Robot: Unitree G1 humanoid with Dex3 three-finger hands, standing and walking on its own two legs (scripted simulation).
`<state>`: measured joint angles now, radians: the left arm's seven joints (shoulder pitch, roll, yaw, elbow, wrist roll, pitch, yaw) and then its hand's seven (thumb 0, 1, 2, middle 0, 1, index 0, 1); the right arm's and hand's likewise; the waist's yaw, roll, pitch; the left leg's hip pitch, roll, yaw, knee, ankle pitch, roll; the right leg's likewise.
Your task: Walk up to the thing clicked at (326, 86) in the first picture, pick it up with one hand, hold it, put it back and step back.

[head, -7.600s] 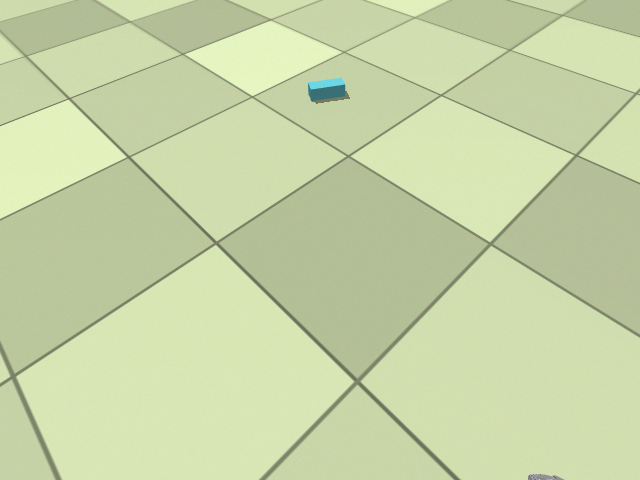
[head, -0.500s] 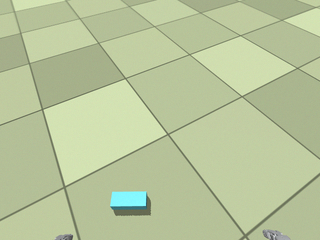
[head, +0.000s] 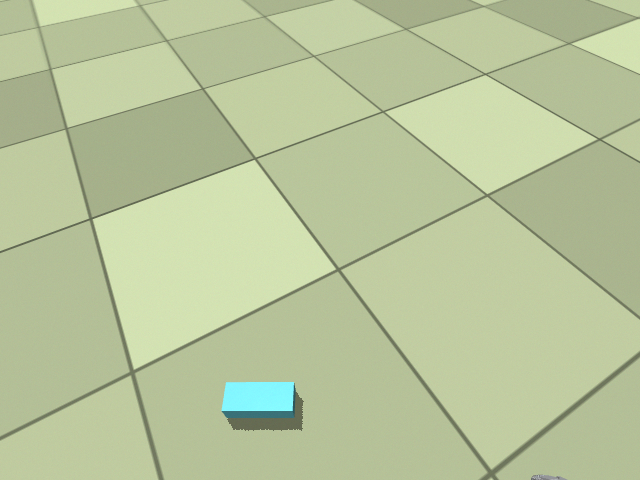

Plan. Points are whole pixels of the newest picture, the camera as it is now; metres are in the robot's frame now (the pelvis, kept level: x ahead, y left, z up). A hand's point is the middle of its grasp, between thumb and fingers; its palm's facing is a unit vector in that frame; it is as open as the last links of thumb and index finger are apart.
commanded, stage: stand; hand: left
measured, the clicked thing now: (260, 400) +0.42 +0.22 -0.75
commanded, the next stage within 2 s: walk up in 1.84 s
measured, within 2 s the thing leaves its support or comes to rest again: neither
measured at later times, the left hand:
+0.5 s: hand out of the picture +0.07 +0.25 -0.16, palm faces -0.03 -0.94 -0.34, open 7.3 cm
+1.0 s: hand out of the picture +0.08 +0.26 -0.16, palm faces -0.03 -0.94 -0.34, open 7.3 cm
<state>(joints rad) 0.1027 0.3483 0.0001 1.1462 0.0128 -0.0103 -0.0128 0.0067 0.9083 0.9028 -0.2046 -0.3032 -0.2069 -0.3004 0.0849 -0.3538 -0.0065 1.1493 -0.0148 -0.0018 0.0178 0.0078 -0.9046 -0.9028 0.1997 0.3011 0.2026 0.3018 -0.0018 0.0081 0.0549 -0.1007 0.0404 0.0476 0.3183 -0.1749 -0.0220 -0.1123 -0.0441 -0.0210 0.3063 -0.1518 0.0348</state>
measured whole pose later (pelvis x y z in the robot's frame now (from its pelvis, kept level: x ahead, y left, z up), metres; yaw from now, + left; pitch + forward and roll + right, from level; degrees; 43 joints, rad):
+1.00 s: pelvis +0.01 +0.00 +0.00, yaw +0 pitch -2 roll +0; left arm 0.11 0.35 0.00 1.13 0.01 -0.01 -0.01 0.01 0.91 0.90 -0.20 -0.30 -0.21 -0.30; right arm 0.10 -0.35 0.00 1.13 -0.01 -0.01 0.01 0.01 -0.90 -0.90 0.20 0.30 0.20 0.30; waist 0.00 0.01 0.05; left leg -0.09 0.03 0.04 0.32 -0.19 -0.02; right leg -0.11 -0.05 -0.02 0.31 -0.17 0.04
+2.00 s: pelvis +0.01 +0.02 -0.01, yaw +1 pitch -2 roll -1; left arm 0.19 0.35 0.03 1.05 0.04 -0.05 0.02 0.01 0.90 0.90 -0.21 -0.30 -0.21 -0.30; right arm 0.15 -0.42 -0.06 1.03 -0.05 0.06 0.06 0.01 -0.91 -0.90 0.20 0.30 0.20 0.30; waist 0.02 0.06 0.06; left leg -0.27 0.03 -0.01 0.72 -0.45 0.01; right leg -0.15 -0.06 -0.03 0.40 -0.23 0.03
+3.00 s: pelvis +0.06 +0.06 +0.00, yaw -2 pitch -3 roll +0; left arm 0.08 0.35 0.02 1.09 0.01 0.01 -0.02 0.01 0.91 0.90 -0.20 -0.30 -0.21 -0.30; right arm 0.11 -0.37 -0.01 1.08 -0.01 -0.01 -0.01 0.01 -0.90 -0.90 0.20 0.30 0.20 0.30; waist -0.01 0.00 0.06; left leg -0.05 0.04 0.07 0.32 -0.22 -0.02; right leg -0.11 0.03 0.02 0.35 -0.19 -0.02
